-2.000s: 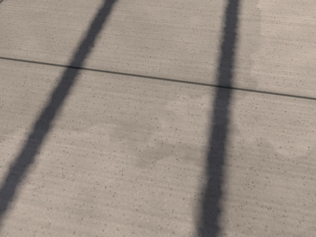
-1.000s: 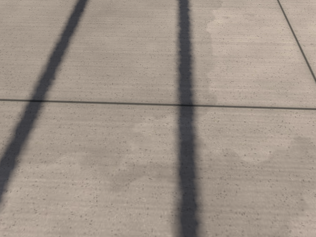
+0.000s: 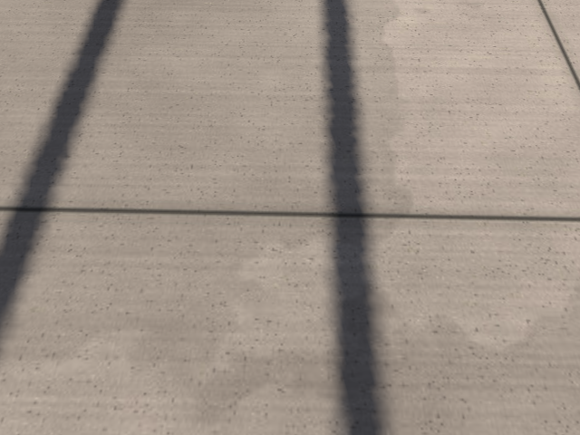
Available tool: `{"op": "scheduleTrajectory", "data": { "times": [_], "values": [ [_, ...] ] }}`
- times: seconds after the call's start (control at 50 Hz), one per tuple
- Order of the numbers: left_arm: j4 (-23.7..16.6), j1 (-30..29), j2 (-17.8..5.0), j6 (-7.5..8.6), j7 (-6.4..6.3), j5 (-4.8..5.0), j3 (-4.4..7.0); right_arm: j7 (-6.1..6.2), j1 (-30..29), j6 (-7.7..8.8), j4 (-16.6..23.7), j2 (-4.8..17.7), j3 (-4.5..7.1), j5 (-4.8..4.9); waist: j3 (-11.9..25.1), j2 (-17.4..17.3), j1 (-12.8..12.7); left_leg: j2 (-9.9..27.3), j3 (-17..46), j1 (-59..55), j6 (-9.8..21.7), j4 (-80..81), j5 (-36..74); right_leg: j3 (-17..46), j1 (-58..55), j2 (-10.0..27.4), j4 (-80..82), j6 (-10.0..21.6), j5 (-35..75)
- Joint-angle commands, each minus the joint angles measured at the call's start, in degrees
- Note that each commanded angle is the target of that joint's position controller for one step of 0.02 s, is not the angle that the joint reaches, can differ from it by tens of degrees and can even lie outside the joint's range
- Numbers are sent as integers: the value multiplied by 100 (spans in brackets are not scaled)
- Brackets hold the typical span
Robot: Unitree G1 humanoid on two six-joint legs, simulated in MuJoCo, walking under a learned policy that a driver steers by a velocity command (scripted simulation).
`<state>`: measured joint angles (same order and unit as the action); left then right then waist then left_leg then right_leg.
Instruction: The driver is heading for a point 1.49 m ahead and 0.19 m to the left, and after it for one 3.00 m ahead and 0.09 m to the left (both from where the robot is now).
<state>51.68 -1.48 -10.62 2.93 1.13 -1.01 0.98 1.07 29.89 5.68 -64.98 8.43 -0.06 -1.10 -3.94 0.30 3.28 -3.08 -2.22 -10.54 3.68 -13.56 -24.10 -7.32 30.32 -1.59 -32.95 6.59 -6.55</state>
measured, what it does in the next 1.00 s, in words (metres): walks ahead: right foot, then left foot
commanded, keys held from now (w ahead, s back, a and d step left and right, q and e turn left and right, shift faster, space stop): w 1.00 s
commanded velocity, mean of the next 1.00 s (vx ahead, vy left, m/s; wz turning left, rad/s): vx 0.49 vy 0.00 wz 0.00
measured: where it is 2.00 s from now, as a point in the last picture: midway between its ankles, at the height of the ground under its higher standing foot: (276, 187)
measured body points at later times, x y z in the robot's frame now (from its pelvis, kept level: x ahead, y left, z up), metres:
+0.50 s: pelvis +0.28 +0.00 +0.01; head +0.32 +0.00 +0.46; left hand +0.18 +0.22 -0.13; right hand +0.47 -0.21 -0.11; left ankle +0.45 +0.11 -0.69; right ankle +0.15 -0.06 -0.72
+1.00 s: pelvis +0.56 +0.02 +0.02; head +0.58 +0.02 +0.47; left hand +0.72 +0.24 -0.11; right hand +0.47 -0.21 -0.12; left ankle +0.46 +0.09 -0.72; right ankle +0.72 -0.12 -0.68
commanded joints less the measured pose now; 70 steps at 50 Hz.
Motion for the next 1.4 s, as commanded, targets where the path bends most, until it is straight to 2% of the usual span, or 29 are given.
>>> {"op": "scheduleTrajectory", "data": {
  "times": [0.02,0.04,0.06,0.08,0.12,0.14,0.22,0.36,0.46,0.52,0.56,0.58,0.6,0.62,0.64,0.66,0.7,0.76,0.82,1.02,1.08,1.12,1.14,1.16,1.18,1.2,1.22,1.26,1.4],
  "values": [
    [486,2378,-883,118,-152,-50,348,23,-164,13,232,1029,190,32,946,-513,-1334,1236,121,1251,339,-2925,5986,274,-2946,-18,527,393,-54],
    [599,3152,-1404,134,-189,-183,486,-7,7,3,389,714,129,33,1603,252,-1400,794,-124,2304,304,-4809,3274,1989,-4074,1455,613,666,-932],
    [539,2923,-1498,47,-123,-119,526,-92,581,-25,379,397,148,197,2022,1244,-924,-276,191,4111,151,-6740,-525,4984,-4878,2558,1663,1534,-1536],
    [436,2175,-1265,36,-72,52,491,-72,24,-56,506,810,230,52,1184,383,-735,211,602,4662,268,-6844,-17,4520,-4101,2305,2000,1379,-2218],
    [383,1549,-577,142,-44,37,307,-115,-726,-26,719,722,259,11,66,-187,-443,630,551,4469,272,-6173,716,3082,-2538,1879,2355,1031,-1275],
    [467,1607,-409,210,-73,14,242,-129,-766,-86,738,650,269,-58,5,-175,-276,764,583,4140,223,-5842,789,2603,-2123,1642,2397,858,-680],
    [732,2147,-519,372,-127,22,208,-225,-856,-311,823,458,263,-122,-26,92,-57,875,341,4057,6,-5137,1028,1661,-1857,1276,2559,688,524],
    [848,2933,-554,344,-137,51,141,-286,-2684,-331,1475,479,216,-22,-220,245,-497,818,-165,4701,-230,-3092,2353,1003,-2531,966,2609,344,1830],
    [1005,3381,-606,309,-212,-22,126,-266,-3382,-281,1742,519,188,-3,-241,355,-710,572,-324,4760,-49,-2187,2287,968,-3565,1214,2301,398,2615],
    [1000,3165,-727,299,-258,-63,157,-219,-3058,-204,1727,648,250,-8,-69,427,-413,303,-394,4081,233,-1820,1635,853,-3878,1360,1635,362,4124],
    [980,2973,-823,272,-252,-50,184,-129,-1697,-128,1288,851,383,-30,605,388,168,-9,-484,2521,481,-1328,1619,691,-3729,1218,132,218,4838],
    [887,2876,-761,280,-235,11,158,-70,-721,-77,1012,1114,492,-142,1130,249,555,527,61,1036,701,-1242,1684,587,-2743,1042,-1129,131,3632],
    [692,3375,-202,282,-157,249,38,-34,17,-78,943,1777,674,-291,2040,-898,465,2353,2625,-849,1453,-1106,1246,190,-724,217,-3459,-158,517],
    [771,3358,-556,263,-154,157,169,-125,-248,-171,927,1625,665,-91,2179,-723,342,2723,4151,-811,1729,-338,1120,820,171,-273,-4464,-119,-2222],
    [600,2806,-664,241,-158,62,227,-150,-963,-189,1017,1396,598,34,1126,-396,46,2470,3230,93,1509,-170,685,1051,595,147,-4510,-68,-1741],
    [495,2442,-598,270,-129,27,217,-178,-1408,-155,1099,1000,495,44,546,-163,-71,2240,2582,928,1325,106,863,1041,553,355,-4182,-69,-1315],
    [489,2400,-401,163,-87,-82,224,-146,-1541,-74,978,576,360,39,84,-232,-427,1703,1620,1931,895,416,1527,997,28,633,-3513,-145,-988],
    [469,2398,-234,-3,5,-135,217,-111,-1087,53,760,692,355,40,95,-302,-568,1475,1067,2123,851,536,2386,814,-76,675,-3169,-302,-752],
    [174,1620,-326,-65,38,-122,229,-112,-777,69,687,841,365,42,-95,-325,-470,1368,797,1962,839,718,2624,655,531,808,-2565,-451,-165],
    [-492,-164,-334,19,36,-26,142,-25,134,23,423,879,318,-23,-257,-443,-8,1523,453,540,760,381,4014,277,632,484,-183,-314,402],
    [-411,307,-461,102,-12,-27,215,26,-87,1,425,1000,357,-57,-22,-496,-333,1602,305,320,624,-402,5624,172,-239,171,193,-31,-248],
    [130,1938,-698,202,-105,-95,362,12,-261,-36,461,1024,360,-19,826,-303,-1009,1291,30,854,436,-2268,5768,168,-2263,8,703,243,-21],
    [314,2957,-1189,242,-170,-244,498,-11,-254,-29,665,825,295,45,1581,262,-1299,973,-182,2083,322,-4012,3700,1588,-3778,1309,725,554,-360],
    [365,3072,-1598,193,-130,-227,607,-89,467,-45,681,328,233,262,2180,1538,-924,-161,-177,4080,113,-6007,-650,4380,-5081,2700,1458,1415,-612],
    [258,2480,-1262,119,-88,-39,544,-62,-107,-81,689,893,370,97,1600,386,-810,204,568,4613,223,-6300,-324,4201,-4488,2335,1714,1132,-1182],
    [157,1876,-945,129,-70,10,443,-93,-617,-50,873,873,388,70,805,246,-632,425,543,4707,232,-6075,259,3315,-3596,2149,1875,940,-986],
    [157,1633,-671,172,-49,-16,367,-106,-799,-36,902,770,377,64,457,45,-479,604,515,4508,216,-5779,599,2768,-2971,1908,2080,783,-382],
    [286,1658,-354,257,-98,2,267,-154,-626,-193,815,547,360,-58,255,196,-207,774,532,3964,123,-5330,803,1858,-2247,1549,2304,423,158],
    [514,2420,-571,420,-167,0,273,-287,-1669,-429,1187,538,382,-44,-119,254,-266,852,408,4893,-60,-4514,1879,706,-2373,1378,2693,174,961]
  ]
}}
